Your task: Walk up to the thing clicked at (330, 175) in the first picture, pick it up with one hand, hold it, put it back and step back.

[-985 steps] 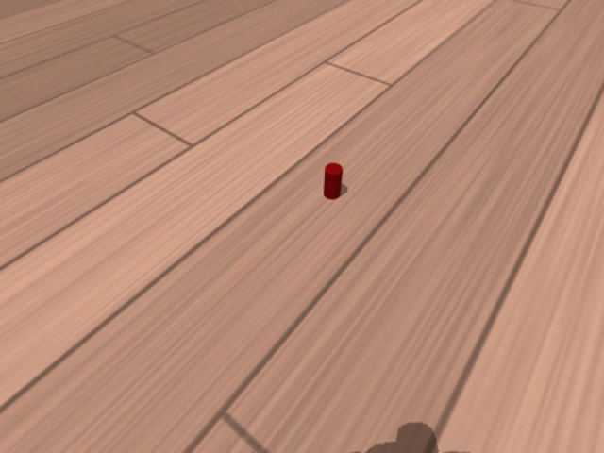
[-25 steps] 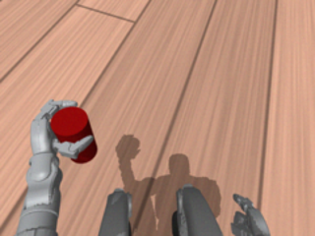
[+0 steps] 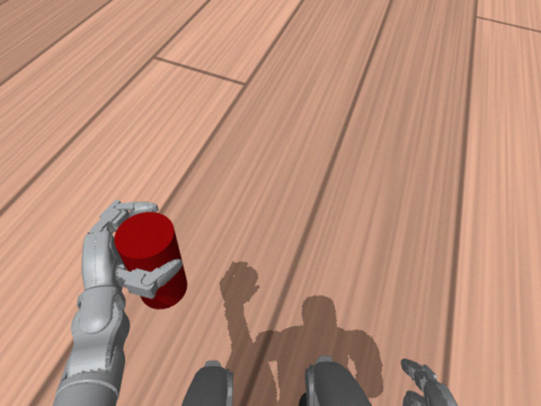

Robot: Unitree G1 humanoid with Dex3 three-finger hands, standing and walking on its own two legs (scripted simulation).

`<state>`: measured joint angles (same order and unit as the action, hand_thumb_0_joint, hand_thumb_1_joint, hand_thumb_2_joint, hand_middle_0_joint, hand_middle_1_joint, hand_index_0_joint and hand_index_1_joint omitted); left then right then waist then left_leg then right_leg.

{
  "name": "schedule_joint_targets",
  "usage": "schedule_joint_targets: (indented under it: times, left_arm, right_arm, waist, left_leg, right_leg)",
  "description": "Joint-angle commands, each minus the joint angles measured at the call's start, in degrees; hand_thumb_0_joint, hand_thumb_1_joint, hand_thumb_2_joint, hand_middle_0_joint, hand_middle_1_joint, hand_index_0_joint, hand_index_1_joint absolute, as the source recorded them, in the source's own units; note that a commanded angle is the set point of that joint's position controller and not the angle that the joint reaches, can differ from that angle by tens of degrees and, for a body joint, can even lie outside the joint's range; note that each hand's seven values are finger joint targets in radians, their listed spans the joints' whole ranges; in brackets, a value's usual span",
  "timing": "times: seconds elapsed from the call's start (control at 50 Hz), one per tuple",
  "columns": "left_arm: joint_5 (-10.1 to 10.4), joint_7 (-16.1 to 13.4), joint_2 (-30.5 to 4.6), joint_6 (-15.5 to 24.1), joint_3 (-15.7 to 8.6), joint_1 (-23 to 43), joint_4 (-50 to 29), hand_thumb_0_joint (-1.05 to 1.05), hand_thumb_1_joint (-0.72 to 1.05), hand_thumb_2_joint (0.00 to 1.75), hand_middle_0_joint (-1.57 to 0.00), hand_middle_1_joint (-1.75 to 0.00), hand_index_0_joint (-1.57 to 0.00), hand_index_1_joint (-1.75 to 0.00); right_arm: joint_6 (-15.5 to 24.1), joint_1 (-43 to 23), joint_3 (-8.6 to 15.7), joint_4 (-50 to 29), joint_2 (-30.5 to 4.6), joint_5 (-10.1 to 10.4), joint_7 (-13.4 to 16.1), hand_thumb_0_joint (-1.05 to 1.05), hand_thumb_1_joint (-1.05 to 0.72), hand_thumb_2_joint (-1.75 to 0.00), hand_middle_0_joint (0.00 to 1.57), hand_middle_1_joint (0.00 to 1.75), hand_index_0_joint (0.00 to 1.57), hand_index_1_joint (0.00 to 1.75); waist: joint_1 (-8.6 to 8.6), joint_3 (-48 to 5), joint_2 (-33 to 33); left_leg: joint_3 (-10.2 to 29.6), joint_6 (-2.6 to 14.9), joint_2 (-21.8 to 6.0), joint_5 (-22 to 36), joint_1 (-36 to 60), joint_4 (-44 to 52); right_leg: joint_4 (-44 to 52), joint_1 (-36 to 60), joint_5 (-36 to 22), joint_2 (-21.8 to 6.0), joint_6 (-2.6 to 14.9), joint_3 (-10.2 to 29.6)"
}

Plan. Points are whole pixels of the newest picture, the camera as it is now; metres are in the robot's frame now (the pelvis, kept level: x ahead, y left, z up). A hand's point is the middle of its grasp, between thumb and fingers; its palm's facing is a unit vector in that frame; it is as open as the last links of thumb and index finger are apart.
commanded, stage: lift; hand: left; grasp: from the side
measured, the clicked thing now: (155, 263) +0.34 +0.18 -0.04
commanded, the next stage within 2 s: hold in 0.68 s
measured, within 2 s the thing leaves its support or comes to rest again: neither
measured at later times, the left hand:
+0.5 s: hand (149, 226) +0.36 +0.17 +0.05, palm faces +0.20 -0.98 -0.03, open 10.9 cm
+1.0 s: hand (139, 216) +0.35 +0.17 +0.08, palm faces +0.20 -0.98 -0.03, open 10.9 cm
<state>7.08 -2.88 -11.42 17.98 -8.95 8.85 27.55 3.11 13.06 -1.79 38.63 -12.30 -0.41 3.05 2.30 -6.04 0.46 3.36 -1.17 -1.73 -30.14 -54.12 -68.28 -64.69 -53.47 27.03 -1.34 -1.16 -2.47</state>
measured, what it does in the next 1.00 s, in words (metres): stands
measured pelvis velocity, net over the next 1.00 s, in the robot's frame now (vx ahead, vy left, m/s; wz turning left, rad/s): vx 0.02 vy -0.01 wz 0.00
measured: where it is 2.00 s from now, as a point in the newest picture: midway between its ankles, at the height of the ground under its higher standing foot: outside the picture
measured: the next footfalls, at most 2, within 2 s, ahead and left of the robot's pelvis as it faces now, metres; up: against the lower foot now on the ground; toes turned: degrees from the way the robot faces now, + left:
none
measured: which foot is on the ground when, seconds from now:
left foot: down 0.00-1.00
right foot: down 0.00-1.00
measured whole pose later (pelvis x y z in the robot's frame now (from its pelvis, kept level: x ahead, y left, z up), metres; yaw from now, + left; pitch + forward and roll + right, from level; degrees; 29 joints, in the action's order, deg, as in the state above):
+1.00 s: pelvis +0.02 -0.01 +0.05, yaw +0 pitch +7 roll -2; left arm 7.6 -3.0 -10.1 18.1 -8.8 6.9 26.5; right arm 1.7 13.1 -1.2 39.4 -11.6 -1.1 3.7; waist 2.0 -3.2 1.0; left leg 2.5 -1.6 -2.2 -25.8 -34.0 -52.4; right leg -49.6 -33.8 23.0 -0.9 -0.8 -2.2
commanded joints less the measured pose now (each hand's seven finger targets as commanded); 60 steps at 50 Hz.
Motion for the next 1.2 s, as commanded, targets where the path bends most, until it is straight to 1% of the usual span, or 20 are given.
schedule_joint_targets:
  times: [0.0, 0.12, 0.14, 0.18, 0.24, 0.26, 0.28, 0.34, 0.46, 0.58, 0.68, 0.76, 0.82, 0.86, 0.94, 0.96, 1.04, 1.06, 1.16, 1.18]
  left_arm:
    - [1.8, -1.3, -9.6, 9.4, -3.5, 26.1, -25.6, 0.0, 0.1, 1.19, -1.13, -1.3, -1.15, -1.3]
    - [1.4, -2.5, -8.8, 8.0, -3.1, 25.9, -24.9, 0.0, 0.11, 1.21, -1.11, -1.3, -1.13, -1.3]
    - [1.6, -2.7, -9.4, 7.9, -4.2, 25.8, -24.7, 0.0, 0.1, 1.2, -1.11, -1.29, -1.13, -1.3]
    - [2.1, -2.1, -5.9, 7.2, -2.0, 22.9, -19.8, 0.0, 0.1, 1.2, -1.11, -1.29, -1.13, -1.3]
    - [1.6, -1.2, -7.2, 7.5, -3.2, 22.1, -16.2, 0.0, 0.1, 1.19, -1.11, -1.3, -1.13, -1.3]
    - [1.2, -0.8, -7.1, 7.6, -2.3, 22.1, -15.7, 0.0, 0.1, 1.19, -1.12, -1.3, -1.13, -1.3]
    - [1.2, -0.8, -8.6, 8.1, -3.6, 23.1, -16.8, 0.0, 0.13, 1.19, -1.12, -1.29, -1.14, -1.29]
    - [2.0, 0.1, -6.1, 8.4, -2.8, 19.6, -14.7, 0.0, 0.13, 1.2, -1.13, -1.3, -1.15, -1.3]
    - [2.0, -0.4, -8.7, 10.4, -5.1, 23.4, -20.8, 0.0, 0.14, 1.21, -1.14, -1.32, -1.16, -1.32]
    - [1.9, -1.1, -8.1, 11.1, -4.4, 22.7, -24.7, 0.0, 0.08, 1.19, -1.12, -1.3, -1.14, -1.3]
    - [1.4, -1.6, -6.9, 10.2, -2.7, 23.3, -24.8, 0.0, 0.1, 1.2, -1.13, -1.3, -1.14, -1.31]
    - [1.3, -1.6, -9.2, 9.9, -3.9, 24.9, -27.9, 0.0, 0.11, 1.19, -1.14, -1.31, -1.15, -1.31]
    - [1.9, -0.8, -5.3, 8.6, -1.7, 19.8, -21.8, 0.0, 0.08, 1.1, -1.12, -1.27, -1.14, -1.27]
    - [2.1, -0.7, -6.9, 8.5, -3.1, 20.7, -22.6, 0.0, 0.1, 1.08, -1.11, -1.26, -1.14, -1.25]
    - [2.2, -0.1, -6.1, 7.9, -2.9, 18.1, -20.0, 0.0, 0.09, 1.09, -1.15, -1.29, -1.17, -1.29]
    - [2.2, -0.2, -8.1, 8.2, -4.4, 20.1, -22.2, 0.0, 0.1, 1.09, -1.15, -1.29, -1.17, -1.28]
    - [2.5, -0.2, -7.8, 8.5, -4.6, 18.9, -25.0, 0.0, 0.13, 1.1, -1.14, -1.28, -1.16, -1.27]
    - [2.6, -0.1, -5.8, 8.3, -3.5, 17.1, -23.5, 0.0, 0.15, 1.1, -1.13, -1.28, -1.15, -1.27]
    - [2.3, -0.6, -8.6, 9.0, -4.6, 21.5, -30.1, 0.0, 0.11, 1.09, -1.12, -1.27, -1.14, -1.26]
    - [2.0, -0.5, -6.8, 8.2, -3.7, 17.1, -24.5, 0.0, 0.1, 1.09, -1.12, -1.27, -1.14, -1.26]
  right_arm:
    - [2.7, 0.6, 2.6, -6.8, -8.0, -0.8, 1.5, 0.0, -0.92, -0.9, 0.2, 0.3, 0.2, 0.3]
    - [2.3, 1.0, 2.2, -5.7, -7.3, -1.2, 2.4, 0.0, -0.91, -0.9, 0.2, 0.3, 0.2, 0.3]
    - [2.3, 0.6, 2.3, -5.9, -7.1, -1.1, 2.5, 0.0, -0.91, -0.9, 0.2, 0.3, 0.2, 0.3]
    - [2.3, 0.5, 2.2, -5.6, -6.9, -0.9, 2.7, 0.0, -0.91, -0.9, 0.2, 0.3, 0.2, 0.3]
    - [2.2, -0.4, 2.9, -5.7, -7.3, -0.9, 2.4, 0.0, -0.91, -0.9, 0.2, 0.3, 0.2, 0.3]
    - [2.0, -0.3, 3.0, -5.7, -7.2, -0.9, 2.2, 0.0, -0.91, -0.9, 0.2, 0.3, 0.2, 0.3]
    - [2.0, -0.6, 3.2, -5.6, -7.3, -0.8, 2.0, 0.0, -0.91, -0.9, 0.2, 0.3, 0.2, 0.3]
    - [1.6, -0.7, 3.1, -6.0, -6.7, -0.8, 1.4, 0.0, -0.91, -0.9, 0.2, 0.3, 0.2, 0.3]
    - [1.3, -0.9, 3.6, -6.5, -7.2, -0.8, 0.8, 0.0, -0.91, -0.9, 0.2, 0.3, 0.2, 0.3]
    - [1.2, 0.1, 3.4, -6.6, -7.2, -1.4, 1.1, 0.0, -0.93, -0.91, 0.2, 0.3, 0.2, 0.3]
    - [1.2, 0.5, 3.4, -6.0, -7.4, -1.7, 1.6, 0.0, -0.93, -0.91, 0.2, 0.3, 0.2, 0.3]
    - [1.2, 0.5, 3.5, -5.6, -7.2, -1.5, 1.9, 0.0, -0.92, -0.91, 0.2, 0.3, 0.2, 0.3]
    - [1.2, -0.2, 3.3, -5.7, -7.2, -1.3, 1.7, 0.0, -0.93, -0.9, 0.2, 0.3, 0.2, 0.3]
    - [1.3, -0.3, 3.7, -5.6, -7.4, -1.0, 1.7, 0.0, -0.92, -0.9, 0.2, 0.3, 0.2, 0.3]
    - [1.1, -1.1, 3.8, -6.0, -7.1, -0.8, 1.1, 0.0, -0.93, -0.9, 0.2, 0.3, 0.2, 0.3]
    - [1.0, -0.8, 4.0, -5.8, -7.4, -0.7, 1.1, 0.0, -0.93, -0.9, 0.2, 0.3, 0.2, 0.3]
    - [1.0, -1.5, 3.8, -6.3, -6.9, -0.5, 0.7, 0.0, -0.92, -0.9, 0.2, 0.3, 0.2, 0.3]
    - [1.1, -1.8, 3.8, -6.6, -6.9, -0.4, 0.8, 0.0, -0.93, -0.9, 0.2, 0.3, 0.2, 0.3]
    - [1.6, -2.0, 3.9, -6.8, -6.8, -0.6, 0.8, 0.0, -0.93, -0.91, 0.2, 0.3, 0.2, 0.3]
    - [1.5, -1.3, 3.9, -6.6, -7.0, -0.6, 0.9, 0.0, -0.94, -0.91, 0.2, 0.3, 0.2, 0.3]
  waist:
    - [0.13, -27.3, 7.4]
    - [0.22, -24.0, 6.7]
    - [0.15, -22.5, 5.8]
    - [0.97, -20.1, 2.9]
    - [0.52, -17.4, 1.6]
    - [0.49, -17.2, 1.6]
    - [-0.27, -16.6, 2.2]
    - [-0.61, -17.4, 1.9]
    - [-0.92, -19.5, 4.1]
    - [-0.52, -22.4, 5.3]
    - [0.78, -20.9, 6.0]
    - [0.29, -19.7, 6.9]
    - [0.61, -17.5, 4.5]
    - [-0.24, -17.0, 4.4]
    - [-0.54, -14.9, 2.8]
    - [-0.81, -15.2, 3.6]
    - [-1.12, -14.8, 3.1]
    - [-0.63, -14.0, 1.8]
    - [-0.72, -16.9, 4.9]
    - [-0.22, -16.8, 3.6]
  left_leg:
    - [-0.4, 0.75, 1.8, 15.4, 20.6, 13.1]
    - [-0.5, 0.72, 1.7, 17.3, 22.7, 15.8]
    - [-1.0, 1.01, 2.0, 16.1, 22.0, 16.2]
    - [-1.3, 1.23, 1.9, 16.1, 21.1, 16.8]
    - [-1.7, 1.49, 1.8, 15.2, 20.3, 17.8]
    - [-1.9, 1.4, 1.9, 15.1, 20.1, 18.1]
    - [-2.0, 1.35, 2.0, 14.8, 20.2, 18.7]
    - [-2.2, 1.22, 2.1, 16.7, 21.1, 19.2]
    - [-2.2, 0.86, 1.9, 19.1, 24.6, 20.1]
    - [-1.9, 0.81, 1.9, 21.7, 26.8, 20.4]
    - [-1.6, 0.88, 1.7, 22.1, 28.7, 21.1]
    - [-1.9, 0.82, 1.8, 21.6, 29.2, 22.0]
    - [-1.6, 0.63, 1.6, 22.0, 28.9, 22.9]
    - [-1.5, 0.55, 1.5, 21.9, 29.0, 23.6]
    - [-2.1, 0.64, 1.6, 20.7, 27.9, 24.1]
    - [-2.2, 0.65, 1.7, 20.3, 28.1, 24.3]
    - [-2.6, 0.77, 1.8, 18.7, 28.4, 24.8]
    - [-2.6, 0.87, 1.9, 17.8, 28.4, 25.1]
    - [-2.4, 0.74, 1.9, 18.7, 29.9, 25.0]
    - [-2.5, 0.82, 1.8, 19.8, 29.9, 24.6]
  right_leg:
    - [9.8, 14.5, -15.0, 1.8, 2.48, -0.1]
    - [12.6, 18.0, -16.9, 2.0, 2.3, -0.3]
    - [13.8, 19.2, -16.6, 1.9, 1.98, 0.1]
    - [14.9, 20.7, -17.2, 2.0, 1.7, 0.2]
    - [16.5, 21.3, -17.0, 1.8, 1.41, 0.3]
    - [16.8, 21.9, -16.8, 1.7, 1.41, 0.2]
    - [17.0, 22.2, -16.3, 1.6, 1.44, 0.3]
    - [17.4, 24.5, -17.9, 1.7, 1.5, 0.2]
    - [17.5, 25.6, -19.7, 1.8, 1.7, 0.5]
    - [17.5, 27.8, -22.2, 1.9, 1.92, 0.7]
    - [18.8, 27.4, -22.6, 2.1, 2.03, 0.6]
    - [19.6, 28.0, -22.2, 2.1, 1.87, 0.7]
    - [20.0, 28.1, -21.7, 2.3, 1.91, 0.1]
    - [20.4, 28.4, -21.4, 2.4, 1.88, -0.2]
    - [21.4, 29.4, -20.7, 2.1, 1.59, -0.1]
    - [21.6, 29.4, -20.4, 2.0, 1.65, 0.1]
    - [22.3, 30.1, -19.3, 2.0, 1.42, 0.3]
    - [22.6, 30.1, -18.5, 1.9, 1.31, 0.4]
    - [22.2, 30.6, -19.2, 1.9, 1.46, 0.6]
    - [22.1, 30.7, -20.3, 1.9, 1.44, 0.7]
